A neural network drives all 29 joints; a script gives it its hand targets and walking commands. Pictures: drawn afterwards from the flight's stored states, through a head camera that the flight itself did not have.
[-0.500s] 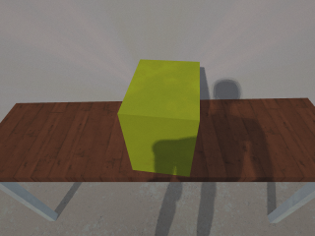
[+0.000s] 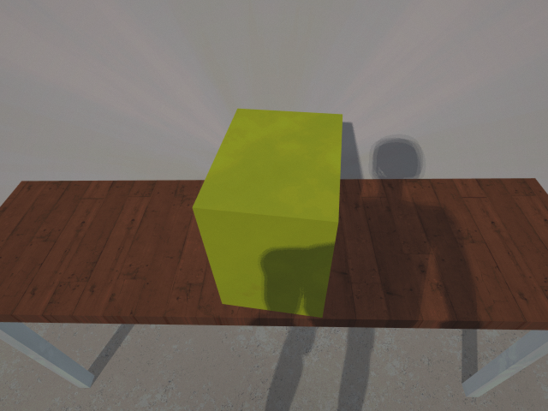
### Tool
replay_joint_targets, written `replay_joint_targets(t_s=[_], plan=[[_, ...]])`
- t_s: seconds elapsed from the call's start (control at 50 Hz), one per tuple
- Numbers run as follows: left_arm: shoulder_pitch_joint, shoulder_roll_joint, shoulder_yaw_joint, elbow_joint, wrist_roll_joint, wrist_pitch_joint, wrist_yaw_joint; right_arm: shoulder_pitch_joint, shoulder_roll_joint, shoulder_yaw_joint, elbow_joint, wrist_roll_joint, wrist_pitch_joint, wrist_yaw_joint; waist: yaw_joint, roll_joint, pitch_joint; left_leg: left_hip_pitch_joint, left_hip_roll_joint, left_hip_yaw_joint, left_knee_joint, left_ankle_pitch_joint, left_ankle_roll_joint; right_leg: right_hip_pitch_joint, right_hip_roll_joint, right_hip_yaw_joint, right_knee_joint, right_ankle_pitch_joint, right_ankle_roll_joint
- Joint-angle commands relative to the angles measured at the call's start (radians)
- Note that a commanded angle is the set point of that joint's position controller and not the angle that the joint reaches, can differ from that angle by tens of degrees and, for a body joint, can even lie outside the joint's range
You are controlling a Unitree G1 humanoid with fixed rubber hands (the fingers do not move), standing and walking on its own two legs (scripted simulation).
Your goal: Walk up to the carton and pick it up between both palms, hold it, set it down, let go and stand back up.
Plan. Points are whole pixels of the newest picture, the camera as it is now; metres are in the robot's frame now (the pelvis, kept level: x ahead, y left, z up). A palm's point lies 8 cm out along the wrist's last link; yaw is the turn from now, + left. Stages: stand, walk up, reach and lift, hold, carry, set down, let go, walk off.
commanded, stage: stand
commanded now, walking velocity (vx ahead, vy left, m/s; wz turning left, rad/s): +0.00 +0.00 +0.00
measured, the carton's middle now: (279, 213) +0.47 +0.01 +0.01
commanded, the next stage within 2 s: none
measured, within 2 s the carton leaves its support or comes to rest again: neither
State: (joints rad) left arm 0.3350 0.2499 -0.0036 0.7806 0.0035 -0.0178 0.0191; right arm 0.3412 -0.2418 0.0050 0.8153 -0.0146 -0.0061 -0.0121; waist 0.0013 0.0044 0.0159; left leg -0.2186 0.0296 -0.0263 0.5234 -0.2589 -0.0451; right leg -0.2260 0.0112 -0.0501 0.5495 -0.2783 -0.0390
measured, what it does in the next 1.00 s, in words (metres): stands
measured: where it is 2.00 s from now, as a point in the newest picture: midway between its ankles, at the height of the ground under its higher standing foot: outside the picture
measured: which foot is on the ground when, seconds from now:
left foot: down 0.00-1.00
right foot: down 0.00-1.00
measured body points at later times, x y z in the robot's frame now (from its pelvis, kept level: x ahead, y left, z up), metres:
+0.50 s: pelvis +0.01 -0.01 +0.00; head +0.00 -0.02 +0.45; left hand +0.07 +0.25 -0.12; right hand +0.05 -0.26 -0.14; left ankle +0.02 +0.15 -0.73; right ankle +0.01 -0.09 -0.73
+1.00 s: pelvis +0.02 +0.00 +0.00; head +0.02 -0.01 +0.45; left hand +0.06 +0.25 -0.13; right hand +0.06 -0.25 -0.14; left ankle +0.02 +0.15 -0.73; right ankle +0.01 -0.09 -0.73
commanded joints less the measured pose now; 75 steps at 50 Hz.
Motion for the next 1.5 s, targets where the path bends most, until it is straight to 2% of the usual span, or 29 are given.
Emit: replay_joint_targets(t_s=[0.0,0.1,0.22,0.24,0.32,0.34,0.42,0.44,0.46,0.56,0.58,0.62,0.66,0.68,0.74,0.76,0.78,0.82,0.86,0.94,1.04,1.08,1.14,1.16,1.24,1.28,1.32,1.38,1.48], plan=[[0.029,0.14,0.034,-0.049,0.001,-0.011,0.003,0.036,-0.125,-0.029,-0.046,-0.001,-0.009,-0.007,0.001,-0.003,0.07,-0.007,0.055,-0.064,-0.092,0.081,0.049,-0.076,-0.113,0.138,-0.2,0.041,0.011],[0.025,0.149,0.034,-0.042,-0.005,-0.015,0.005,0.037,-0.128,-0.026,-0.029,0.001,-0.009,-0.008,-0.003,-0.032,0.017,0.023,0.054,-0.057,-0.076,0.091,0.046,-0.043,-0.119,0.141,-0.213,0.058,0.009],[0.02,0.143,0.034,-0.034,-0.002,-0.011,0.006,0.027,-0.121,-0.024,-0.014,0.001,-0.007,-0.015,-0.002,-0.025,0.049,0.01,0.055,-0.053,-0.077,0.096,0.041,-0.034,-0.122,0.142,-0.214,0.094,0.005],[0.025,0.149,0.037,-0.03,-0.002,-0.01,0.006,0.029,-0.123,-0.024,-0.01,0.0,-0.006,-0.015,0.0,-0.001,0.047,0.003,0.051,-0.05,-0.08,0.096,0.04,-0.035,-0.123,0.143,-0.216,0.088,0.004],[0.042,0.136,0.035,-0.018,-0.003,-0.005,0.005,0.04,-0.125,-0.023,0.003,0.001,-0.004,-0.018,0.001,0.008,0.089,-0.009,0.058,-0.056,-0.099,0.084,0.041,-0.056,-0.115,0.138,-0.227,0.041,0.005],[0.04,0.141,0.036,-0.019,-0.002,-0.005,0.006,0.034,-0.123,-0.023,0.007,0.002,-0.004,-0.018,0.004,-0.012,0.1,-0.023,0.055,-0.055,-0.097,0.076,0.039,-0.06,-0.115,0.136,-0.234,0.03,0.01],[0.025,0.151,0.042,-0.011,0.0,-0.006,0.008,0.044,-0.114,-0.024,0.022,0.002,-0.007,-0.018,-0.004,-0.028,0.098,-0.007,0.048,-0.049,-0.088,0.071,0.034,-0.067,-0.126,0.152,-0.259,-0.03,-0.002],[0.028,0.146,0.039,-0.015,-0.002,-0.005,0.007,0.046,-0.121,-0.02,0.02,0.001,-0.006,-0.018,-0.001,-0.002,0.105,-0.013,0.046,-0.053,-0.09,0.062,0.032,-0.064,-0.124,0.159,-0.265,-0.039,0.002],[0.021,0.147,0.04,-0.012,-0.003,-0.004,0.007,0.05,-0.114,-0.022,0.024,0.001,-0.008,-0.018,-0.005,-0.02,0.102,-0.009,0.046,-0.052,-0.093,0.066,0.033,-0.066,-0.124,0.151,-0.26,-0.042,0.001],[0.038,0.132,0.036,0.001,-0.004,-0.008,0.008,0.04,-0.119,-0.021,0.033,0.002,-0.013,-0.02,0.006,-0.005,0.056,0.008,0.056,-0.057,-0.102,0.11,0.036,-0.016,-0.115,0.134,-0.235,0.064,0.007],[0.031,0.139,0.035,0.001,-0.004,-0.009,0.009,0.048,-0.12,-0.02,0.045,0.002,-0.012,-0.021,0.006,-0.015,0.053,0.007,0.056,-0.055,-0.102,0.103,0.035,-0.011,-0.117,0.131,-0.235,0.067,0.008],[0.025,0.139,0.039,0.006,-0.004,-0.007,0.009,0.045,-0.118,-0.024,0.05,-0.001,-0.011,-0.023,0.002,0.013,0.058,0.0,0.053,-0.052,-0.107,0.091,0.032,-0.009,-0.117,0.129,-0.236,0.044,0.009],[0.032,0.134,0.033,0.019,-0.003,-0.008,0.01,0.039,-0.113,-0.019,0.05,0.0,-0.009,-0.023,0.005,-0.011,0.064,0.006,0.059,-0.055,-0.099,0.116,0.035,0.0,-0.121,0.126,-0.241,0.098,0.018],[0.042,0.133,0.033,0.018,-0.002,-0.008,0.01,0.041,-0.115,-0.019,0.052,0.0,-0.009,-0.024,0.009,0.002,0.051,0.008,0.057,-0.057,-0.101,0.124,0.034,0.004,-0.122,0.133,-0.24,0.109,0.023],[0.034,0.138,0.037,0.027,-0.005,-0.006,0.011,0.047,-0.105,-0.016,0.065,0.003,-0.004,-0.027,0.008,0.016,0.06,0.004,0.056,-0.052,-0.101,0.095,0.03,-0.002,-0.123,0.132,-0.238,0.074,0.01],[0.045,0.134,0.035,0.029,-0.004,-0.006,0.012,0.042,-0.112,-0.018,0.068,0.005,-0.003,-0.027,0.011,0.013,0.062,0.003,0.056,-0.048,-0.099,0.093,0.03,-0.011,-0.125,0.136,-0.251,0.07,0.015],[0.031,0.141,0.035,0.032,-0.003,-0.006,0.012,0.048,-0.109,-0.019,0.069,0.003,-0.003,-0.028,-0.004,-0.014,0.067,0.01,0.057,-0.044,-0.1,0.102,0.028,-0.022,-0.123,0.131,-0.252,0.064,0.011],[0.04,0.131,0.033,0.036,-0.004,-0.007,0.011,0.054,-0.114,-0.021,0.076,0.005,-0.006,-0.028,0.001,-0.003,0.056,0.02,0.062,-0.051,-0.109,0.109,0.032,-0.019,-0.123,0.134,-0.251,0.058,0.01],[0.044,0.116,0.031,0.046,-0.005,-0.007,0.012,0.043,-0.118,-0.022,0.081,0.005,-0.009,-0.028,0.003,0.024,0.072,0.006,0.067,-0.062,-0.117,0.143,0.033,-0.002,-0.113,0.12,-0.231,0.11,0.011],[0.049,0.117,0.029,0.057,-0.003,-0.008,0.013,0.033,-0.107,-0.014,0.088,0.003,-0.012,-0.03,0.006,-0.01,0.05,0.01,0.071,-0.061,-0.121,0.181,0.036,0.046,-0.111,0.104,-0.206,0.226,0.018],[0.037,0.111,0.031,0.07,-0.004,-0.009,0.017,0.023,-0.105,-0.015,0.098,0.005,-0.011,-0.034,0.01,0.015,0.05,0.013,0.07,-0.049,-0.123,0.21,0.033,0.068,-0.114,0.101,-0.19,0.292,0.015],[0.04,0.116,0.031,0.078,-0.005,-0.006,0.018,0.021,-0.095,-0.011,0.098,0.008,-0.008,-0.035,0.01,-0.003,0.066,0.014,0.069,-0.051,-0.13,0.198,0.036,0.055,-0.116,0.106,-0.196,0.277,0.016],[0.045,0.102,0.026,0.09,-0.006,-0.005,0.019,0.026,-0.095,-0.011,0.109,0.008,-0.006,-0.035,0.001,0.02,0.06,0.022,0.066,-0.047,-0.132,0.178,0.034,0.052,-0.118,0.105,-0.205,0.234,0.016],[0.051,0.102,0.028,0.093,-0.004,-0.004,0.018,0.021,-0.095,-0.005,0.118,0.006,-0.006,-0.036,0.012,0.017,0.088,0.011,0.066,-0.049,-0.128,0.181,0.034,0.047,-0.117,0.102,-0.209,0.245,0.025],[0.056,0.101,0.026,0.107,-0.005,-0.007,0.021,0.018,-0.102,-0.008,0.122,0.009,-0.007,-0.037,0.006,0.009,0.049,0.025,0.065,-0.035,-0.124,0.186,0.028,0.071,-0.121,0.098,-0.206,0.276,0.023],[0.054,0.101,0.029,0.114,-0.003,-0.004,0.021,0.015,-0.097,-0.004,0.123,0.006,-0.004,-0.038,0.007,-0.025,0.066,0.022,0.065,-0.043,-0.122,0.18,0.034,0.068,-0.119,0.094,-0.211,0.282,0.025],[0.056,0.093,0.029,0.124,-0.005,-0.002,0.021,0.006,-0.09,-0.004,0.134,0.006,-0.003,-0.039,0.014,0.004,0.066,0.018,0.065,-0.035,-0.125,0.168,0.033,0.07,-0.122,0.105,-0.216,0.255,0.024],[0.047,0.097,0.029,0.127,-0.006,-0.002,0.02,0.011,-0.087,-0.006,0.139,0.008,-0.003,-0.038,0.002,-0.018,0.084,0.017,0.066,-0.038,-0.133,0.147,0.033,0.041,-0.118,0.103,-0.221,0.219,0.022],[0.053,0.092,0.029,0.144,-0.007,-0.002,0.02,0.018,-0.083,-0.011,0.157,0.009,-0.005,-0.04,0.01,0.011,0.106,0.002,0.069,-0.041,-0.153,0.151,0.031,0.037,-0.117,0.1,-0.222,0.184,0.023]])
